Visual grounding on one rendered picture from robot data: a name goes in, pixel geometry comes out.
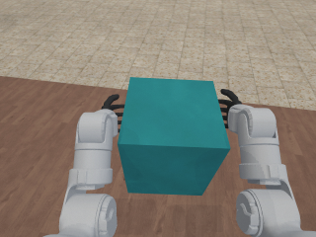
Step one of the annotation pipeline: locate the left robot forearm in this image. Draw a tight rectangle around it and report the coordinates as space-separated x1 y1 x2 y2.
59 109 119 231

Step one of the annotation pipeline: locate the robot right upper arm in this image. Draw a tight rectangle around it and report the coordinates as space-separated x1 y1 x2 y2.
236 189 316 237

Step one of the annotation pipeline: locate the robot left upper arm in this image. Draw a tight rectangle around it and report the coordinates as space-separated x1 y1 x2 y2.
42 194 118 237

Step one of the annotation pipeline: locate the right robot forearm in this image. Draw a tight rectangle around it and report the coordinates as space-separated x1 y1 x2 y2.
227 104 301 225

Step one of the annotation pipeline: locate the right robot hand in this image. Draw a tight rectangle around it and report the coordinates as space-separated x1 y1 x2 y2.
218 89 242 128

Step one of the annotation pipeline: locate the left robot hand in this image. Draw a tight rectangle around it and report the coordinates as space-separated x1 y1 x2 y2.
101 94 125 132

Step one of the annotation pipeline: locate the carton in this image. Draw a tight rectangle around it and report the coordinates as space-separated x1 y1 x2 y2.
118 77 231 196

